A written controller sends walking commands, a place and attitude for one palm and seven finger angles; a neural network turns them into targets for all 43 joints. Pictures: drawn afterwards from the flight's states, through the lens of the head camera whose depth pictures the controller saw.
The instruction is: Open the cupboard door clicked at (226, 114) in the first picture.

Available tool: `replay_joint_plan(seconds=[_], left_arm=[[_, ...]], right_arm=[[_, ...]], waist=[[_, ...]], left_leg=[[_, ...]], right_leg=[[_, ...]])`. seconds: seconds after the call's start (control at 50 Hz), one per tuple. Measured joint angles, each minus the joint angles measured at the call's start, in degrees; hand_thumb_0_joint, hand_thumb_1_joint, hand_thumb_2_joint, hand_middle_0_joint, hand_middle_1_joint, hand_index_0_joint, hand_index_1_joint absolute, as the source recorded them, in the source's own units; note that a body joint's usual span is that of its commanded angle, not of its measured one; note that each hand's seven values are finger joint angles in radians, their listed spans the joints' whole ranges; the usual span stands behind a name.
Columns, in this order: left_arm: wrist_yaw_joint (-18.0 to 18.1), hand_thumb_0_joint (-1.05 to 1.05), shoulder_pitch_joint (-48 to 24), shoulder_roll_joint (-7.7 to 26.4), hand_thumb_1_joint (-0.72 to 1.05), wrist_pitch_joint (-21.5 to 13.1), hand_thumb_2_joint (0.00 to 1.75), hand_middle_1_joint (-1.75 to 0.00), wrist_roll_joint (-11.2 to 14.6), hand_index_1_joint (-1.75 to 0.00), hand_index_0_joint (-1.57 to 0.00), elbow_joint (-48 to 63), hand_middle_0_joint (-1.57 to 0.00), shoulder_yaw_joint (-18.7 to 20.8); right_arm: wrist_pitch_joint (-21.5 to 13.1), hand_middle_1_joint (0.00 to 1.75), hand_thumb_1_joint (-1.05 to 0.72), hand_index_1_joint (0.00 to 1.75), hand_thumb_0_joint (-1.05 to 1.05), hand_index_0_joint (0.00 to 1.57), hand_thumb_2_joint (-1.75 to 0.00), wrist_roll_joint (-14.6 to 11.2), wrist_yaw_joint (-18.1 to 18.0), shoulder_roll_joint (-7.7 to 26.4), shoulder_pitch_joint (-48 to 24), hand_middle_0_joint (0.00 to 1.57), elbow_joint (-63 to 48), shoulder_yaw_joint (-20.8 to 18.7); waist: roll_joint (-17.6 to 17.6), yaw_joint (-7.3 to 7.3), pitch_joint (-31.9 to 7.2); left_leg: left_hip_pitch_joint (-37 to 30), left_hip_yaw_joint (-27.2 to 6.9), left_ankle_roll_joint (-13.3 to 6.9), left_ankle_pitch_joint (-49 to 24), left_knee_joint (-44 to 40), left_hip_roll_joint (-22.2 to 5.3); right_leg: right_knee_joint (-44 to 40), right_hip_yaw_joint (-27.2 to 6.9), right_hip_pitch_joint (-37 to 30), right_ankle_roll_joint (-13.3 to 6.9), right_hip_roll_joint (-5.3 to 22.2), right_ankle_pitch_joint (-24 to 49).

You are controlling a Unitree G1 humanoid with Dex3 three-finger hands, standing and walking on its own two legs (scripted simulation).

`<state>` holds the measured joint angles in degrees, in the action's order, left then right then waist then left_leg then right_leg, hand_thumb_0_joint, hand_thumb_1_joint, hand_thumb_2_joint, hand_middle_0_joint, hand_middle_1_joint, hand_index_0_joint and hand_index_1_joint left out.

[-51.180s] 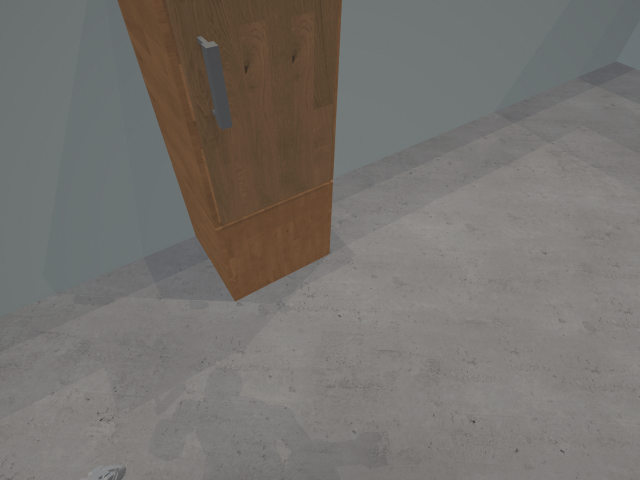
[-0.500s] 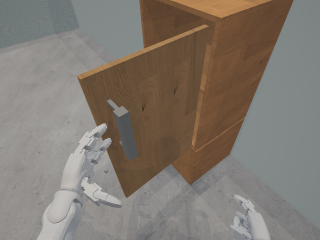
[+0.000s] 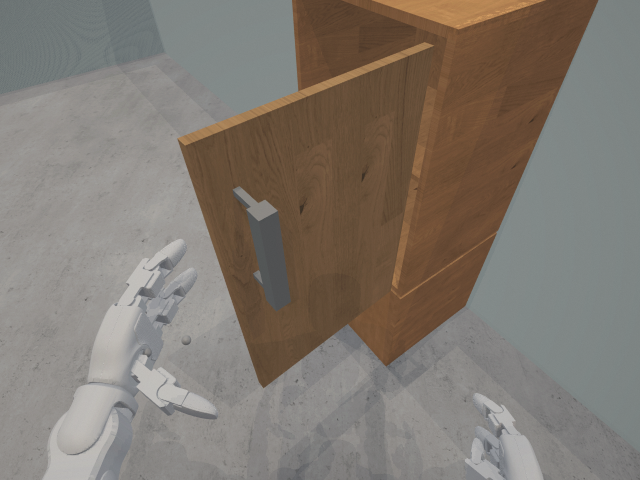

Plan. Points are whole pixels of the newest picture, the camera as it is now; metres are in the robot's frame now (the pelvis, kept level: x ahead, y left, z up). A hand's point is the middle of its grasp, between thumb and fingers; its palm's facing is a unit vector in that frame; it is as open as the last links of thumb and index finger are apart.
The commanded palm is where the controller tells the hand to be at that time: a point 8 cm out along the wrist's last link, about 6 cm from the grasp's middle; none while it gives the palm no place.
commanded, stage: draw the hand back to the body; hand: left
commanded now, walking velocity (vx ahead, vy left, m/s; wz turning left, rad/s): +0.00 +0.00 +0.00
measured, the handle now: (261, 251) +0.37 +0.11 +0.10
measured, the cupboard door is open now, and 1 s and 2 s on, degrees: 94 94 94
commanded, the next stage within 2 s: step back with the hand held close in 1.36 s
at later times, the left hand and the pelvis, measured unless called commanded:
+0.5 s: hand (112, 342) +0.22 +0.23 +0.14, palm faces +0.26 -0.92 -0.28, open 14.7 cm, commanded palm +0.18 +0.27 +0.15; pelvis +0.01 +0.02 +0.02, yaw -1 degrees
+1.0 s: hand (51, 309) +0.23 +0.28 +0.17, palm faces +0.43 -0.82 -0.39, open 8.9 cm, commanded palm +0.18 +0.32 +0.19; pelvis +0.03 +0.02 +0.03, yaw -2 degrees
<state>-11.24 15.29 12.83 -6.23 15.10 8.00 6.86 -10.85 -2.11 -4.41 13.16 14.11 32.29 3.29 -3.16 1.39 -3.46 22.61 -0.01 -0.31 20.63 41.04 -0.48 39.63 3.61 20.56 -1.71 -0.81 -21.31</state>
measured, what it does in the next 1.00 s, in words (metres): stands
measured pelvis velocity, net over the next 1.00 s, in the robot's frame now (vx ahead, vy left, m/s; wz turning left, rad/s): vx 0.03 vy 0.02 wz -0.04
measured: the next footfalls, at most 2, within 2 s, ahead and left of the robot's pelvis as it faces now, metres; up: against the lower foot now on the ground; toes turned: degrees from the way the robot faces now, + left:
none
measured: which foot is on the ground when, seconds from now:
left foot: down 0.00-1.00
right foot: down 0.00-1.00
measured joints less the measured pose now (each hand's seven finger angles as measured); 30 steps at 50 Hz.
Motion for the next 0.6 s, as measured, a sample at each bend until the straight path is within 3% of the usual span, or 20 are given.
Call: replay_joint_plan(seconds=[0.3, 0.36, 0.42, 0.5, 0.6], left_arm=[[-2.1, -0.01, 3.7, 2.0, -0.47, 5.5, 0.31, -0.30, 1.7, -0.30, -0.16, 6.6, -0.16, 3.4], [4.7, -0.01, 4.7, 3.5, -0.42, 4.9, 0.34, -0.30, -4.2, -0.30, -0.16, 8.9, -0.16, 2.6], [10.9, -0.01, 7.0, 3.6, -0.35, 3.8, 0.37, -0.30, -8.2, -0.30, -0.16, 11.1, -0.16, 2.2], [15.1, -0.01, 9.2, 3.4, -0.23, 2.7, 0.42, -0.30, -11.0, -0.30, -0.17, 12.0, -0.17, 1.7], [17.1, 0.00, 10.0, 4.3, -0.06, 2.2, 0.49, -0.30, -12.4, -0.30, -0.17, 11.5, -0.17, 2.9]], right_arm=[[-1.6, 0.30, -0.90, 0.30, 0.02, 0.21, -0.90, -0.4, -0.8, 0.5, -0.5, 0.20, 0.4, 0.9], [-1.3, 0.30, -0.90, 0.30, 0.02, 0.21, -0.90, 0.9, -1.2, 0.2, -1.5, 0.20, 1.4, 0.7], [-0.3, 0.30, -0.90, 0.30, 0.02, 0.21, -0.90, 1.7, -1.1, -0.2, -2.1, 0.20, 1.8, 0.6], [1.2, 0.30, -0.90, 0.30, 0.02, 0.21, -0.90, 2.2, -0.8, -0.3, -2.3, 0.20, 2.4, 0.4], [2.8, 0.30, -0.90, 0.30, 0.02, 0.21, -0.90, 2.6, -0.6, -0.6, -2.4, 0.20, 3.7, 0.1]], waist=[[-0.2, 1.58, 0.4], [0.0, 1.98, 1.5], [0.2, 1.93, 2.6], [0.2, 2.14, 3.7], [0.3, 2.41, 4.6]], left_leg=[[-3.3, -0.2, -1.0, -0.7, -2.0, 0.7], [-5.5, 0.0, -1.1, -1.3, -3.9, 0.5], [-8.2, 0.5, -1.1, -2.5, -6.9, 0.5], [-11.3, 1.1, -1.4, -4.0, -10.7, 0.7], [-14.4, 1.7, -1.5, -5.2, -14.3, 0.9]], right_leg=[[-3.3, 0.1, -4.1, 1.0, 0.6, 1.2], [-5.7, -0.1, -6.4, 1.2, 0.3, 2.3], [-9.0, -0.6, -9.0, 1.2, 0.2, 3.8], [-12.5, -1.2, -11.8, 1.5, 0.4, 5.3], [-15.7, -1.9, -14.6, 1.6, 0.6, 6.5]])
